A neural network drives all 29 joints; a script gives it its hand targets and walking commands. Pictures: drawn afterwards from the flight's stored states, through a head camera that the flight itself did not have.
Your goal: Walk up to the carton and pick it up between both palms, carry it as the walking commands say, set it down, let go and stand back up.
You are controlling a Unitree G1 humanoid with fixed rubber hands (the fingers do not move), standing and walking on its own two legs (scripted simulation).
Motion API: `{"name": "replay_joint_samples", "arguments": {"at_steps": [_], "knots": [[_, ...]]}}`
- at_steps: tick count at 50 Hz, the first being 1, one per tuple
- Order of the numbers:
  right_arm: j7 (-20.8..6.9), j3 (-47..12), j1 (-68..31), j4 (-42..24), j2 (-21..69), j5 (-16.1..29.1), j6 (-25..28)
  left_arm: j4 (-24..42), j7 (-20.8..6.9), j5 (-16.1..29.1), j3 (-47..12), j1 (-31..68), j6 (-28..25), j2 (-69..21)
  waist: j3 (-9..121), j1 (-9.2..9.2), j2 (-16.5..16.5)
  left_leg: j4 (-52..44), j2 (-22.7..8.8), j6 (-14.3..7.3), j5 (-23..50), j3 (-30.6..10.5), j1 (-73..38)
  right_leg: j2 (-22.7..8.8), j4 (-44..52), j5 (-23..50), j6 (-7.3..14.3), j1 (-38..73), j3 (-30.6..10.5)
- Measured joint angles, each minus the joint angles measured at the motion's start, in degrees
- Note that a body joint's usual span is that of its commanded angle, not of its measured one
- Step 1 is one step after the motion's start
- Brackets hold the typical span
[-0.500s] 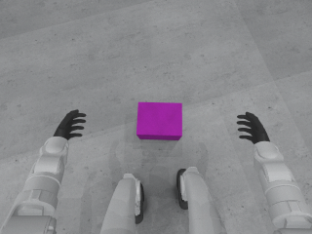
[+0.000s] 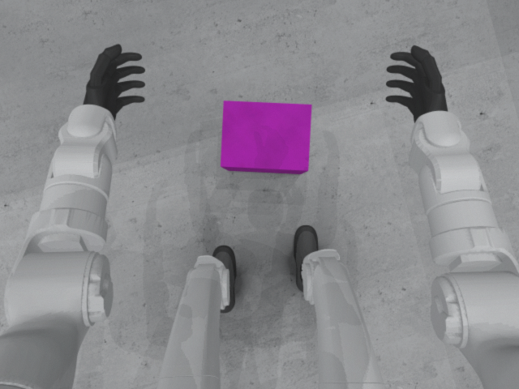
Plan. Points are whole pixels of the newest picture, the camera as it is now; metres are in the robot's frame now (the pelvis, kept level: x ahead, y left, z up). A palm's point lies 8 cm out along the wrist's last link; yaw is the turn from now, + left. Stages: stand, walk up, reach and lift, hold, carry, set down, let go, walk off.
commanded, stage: reach and lift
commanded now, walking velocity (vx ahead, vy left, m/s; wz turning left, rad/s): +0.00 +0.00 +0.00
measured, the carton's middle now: (265, 140) +0.50 +0.01 -0.57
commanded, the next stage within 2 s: none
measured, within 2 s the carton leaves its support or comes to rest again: neither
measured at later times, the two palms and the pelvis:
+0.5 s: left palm (129, 103) +0.50 +0.23 -0.19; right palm (391, 110) +0.49 -0.20 -0.20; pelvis -0.01 +0.00 -0.04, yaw +1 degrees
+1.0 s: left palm (173, 122) +0.51 +0.21 -0.37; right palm (346, 127) +0.49 -0.17 -0.37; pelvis -0.05 +0.00 -0.20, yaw +1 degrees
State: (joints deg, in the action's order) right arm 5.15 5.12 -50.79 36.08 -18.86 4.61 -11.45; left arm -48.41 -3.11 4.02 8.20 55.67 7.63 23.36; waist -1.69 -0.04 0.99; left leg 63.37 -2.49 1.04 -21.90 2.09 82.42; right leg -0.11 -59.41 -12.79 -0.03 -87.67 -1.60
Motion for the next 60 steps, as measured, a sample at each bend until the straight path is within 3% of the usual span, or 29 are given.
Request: {"name": "replay_joint_samples", "arguments": {"at_steps": [7, 21, 31, 35, 43, 50, 60], "knots": [[0.08, 3.04, -6.45, 3.67, 1.17, 0.0, -0.08, -0.95, -0.24, 0.0, 1.08, 5.37, 0.0, 0.01, 0.01, 0.0, 0.71, 0.0, 0.11, 0.0, 0.07, -0.03, 2.46, -0.1, 0.0, -0.01, 0.02, -2.41, 0.0], [-0.21, 5.79, -8.16, 6.13, 1.33, 0.0, 2.15, -1.92, -0.56, 0.0, 2.08, 8.03, 0.0, 0.0, 1.85, 0.2, 0.62, 2.92, 0.44, 0.0, 0.29, -0.26, 11.46, -0.39, -2.34, 0.41, -0.15, -11.02, 0.0], [-0.01, 6.63, -13.92, 7.89, 1.35, 0.0, 2.27, -3.1, 0.44, -0.01, 2.11, 13.49, -0.02, 0.0, 0.68, 0.29, -0.06, 18.28, 0.46, 0.0, -3.62, -0.85, 24.52, -0.39, -17.44, -2.94, -0.15, -24.4, 0.0], [1.47, 6.63, -17.46, 7.42, 1.35, -0.01, 1.85, -2.05, 1.76, -0.01, 2.11, 16.84, 0.24, 0.0, -5.73, 0.48, -0.07, 25.33, 0.5, 0.08, -5.57, -1.14, 26.06, -0.39, -24.46, -4.6, -0.07, -26.2, 0.0], [6.01, 6.5, -28.53, -0.69, 1.33, 2.31, -2.46, 4.97, 5.92, 2.93, 2.12, 27.49, 4.73, 2.83, -29.72, 1.26, 0.14, 38.05, 0.65, 0.15, -9.2, -1.69, 22.8, -0.39, -36.8, -7.42, 0.03, -23.37, 0.0], [7.85, 6.37, -28.53, -0.15, 1.33, 4.63, -5.63, 4.61, 8.27, 6.93, 2.12, 27.53, 8.5, 2.83, -28.58, 1.27, 0.2, 47.74, 0.81, 0.21, -12.44, -2.16, 28.76, -0.39, -46.08, -9.8, -0.01, -29.73, 0.0], [6.34, 6.37, -30.13, 14.32, 0.51, 4.64, -0.23, -6.92, 8.28, 7.01, 2.12, 27.92, 4.06, 2.82, -28.19, 1.76, 0.55, 55.19, 0.98, 0.22, -15.26, -2.59, 30.54, -0.39, -53.06, -11.87, -0.4, -31.8, 0.0]]}}
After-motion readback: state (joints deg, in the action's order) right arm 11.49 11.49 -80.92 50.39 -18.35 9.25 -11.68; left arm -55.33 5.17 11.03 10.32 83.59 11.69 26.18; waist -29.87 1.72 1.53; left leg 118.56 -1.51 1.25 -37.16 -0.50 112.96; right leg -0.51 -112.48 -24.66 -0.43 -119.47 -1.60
